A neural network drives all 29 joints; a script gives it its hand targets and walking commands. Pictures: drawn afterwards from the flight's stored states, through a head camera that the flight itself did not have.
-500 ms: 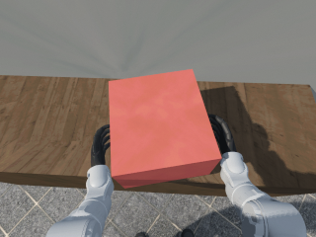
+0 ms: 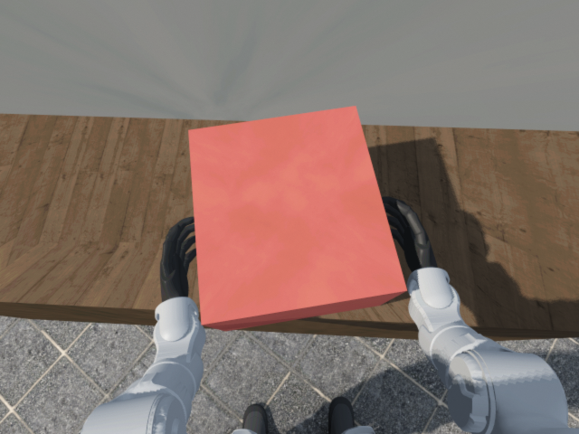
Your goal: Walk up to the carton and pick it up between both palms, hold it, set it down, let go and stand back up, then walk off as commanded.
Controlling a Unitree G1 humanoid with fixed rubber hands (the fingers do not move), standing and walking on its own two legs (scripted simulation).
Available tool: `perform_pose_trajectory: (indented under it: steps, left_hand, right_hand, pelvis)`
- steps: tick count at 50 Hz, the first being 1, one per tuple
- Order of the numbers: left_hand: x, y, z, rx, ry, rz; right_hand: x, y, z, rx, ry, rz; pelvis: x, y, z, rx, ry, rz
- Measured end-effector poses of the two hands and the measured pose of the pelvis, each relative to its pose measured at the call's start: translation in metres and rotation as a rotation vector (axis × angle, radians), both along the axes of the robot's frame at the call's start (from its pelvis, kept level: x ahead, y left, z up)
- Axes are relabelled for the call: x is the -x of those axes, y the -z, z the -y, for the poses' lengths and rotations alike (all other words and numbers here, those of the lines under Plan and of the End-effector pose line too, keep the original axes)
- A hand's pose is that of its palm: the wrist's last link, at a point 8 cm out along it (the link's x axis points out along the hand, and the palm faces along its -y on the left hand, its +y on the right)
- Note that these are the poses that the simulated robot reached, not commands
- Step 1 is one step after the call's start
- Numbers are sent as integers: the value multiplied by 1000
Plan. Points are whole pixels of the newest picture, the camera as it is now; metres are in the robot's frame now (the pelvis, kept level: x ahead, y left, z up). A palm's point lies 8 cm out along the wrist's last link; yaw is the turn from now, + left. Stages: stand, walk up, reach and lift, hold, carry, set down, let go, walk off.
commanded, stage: set down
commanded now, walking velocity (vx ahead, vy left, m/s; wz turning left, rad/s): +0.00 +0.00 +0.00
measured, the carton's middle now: (288, 222) +0.43 +0.02 -0.10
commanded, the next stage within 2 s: none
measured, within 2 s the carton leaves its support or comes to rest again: neither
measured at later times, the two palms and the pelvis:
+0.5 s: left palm (175, 281) +0.33 +0.17 -0.06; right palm (467, 246) +0.36 -0.22 -0.03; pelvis -0.03 +0.00 +0.00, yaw -1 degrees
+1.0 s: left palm (159, 339) +0.26 +0.19 -0.06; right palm (488, 300) +0.29 -0.23 -0.04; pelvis -0.07 +0.00 +0.00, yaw -1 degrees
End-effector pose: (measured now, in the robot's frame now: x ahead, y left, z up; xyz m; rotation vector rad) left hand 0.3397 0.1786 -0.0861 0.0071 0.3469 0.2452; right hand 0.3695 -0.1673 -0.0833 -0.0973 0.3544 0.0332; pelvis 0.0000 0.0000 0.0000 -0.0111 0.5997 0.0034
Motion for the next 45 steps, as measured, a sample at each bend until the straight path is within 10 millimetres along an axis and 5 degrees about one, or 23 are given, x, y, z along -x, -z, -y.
perform_pose_trajectory:
  steps: [9, 20, 34, 45]
  left_hand:
    - [-4, 2, -2, 48, -20, -57]
    - [-4, -20, 5, 50, -12, -36]
    - [35, -33, 5, 41, 7, -1]
    - [74, -26, -7, 58, -25, -23]
  right_hand:
    - [-6, -15, 27, 80, 15, -9]
    - [-6, -45, 43, 41, 50, 58]
    - [30, -60, 58, 32, 63, 81]
    - [64, -53, 61, 24, 52, 20]
  pelvis:
    - [7, 1, -4, 6, 2, -13]
    - [22, 1, -4, 1, 15, 9]
    - [55, 1, -2, 1, 18, 55]
    - [71, 2, -1, 0, 19, 77]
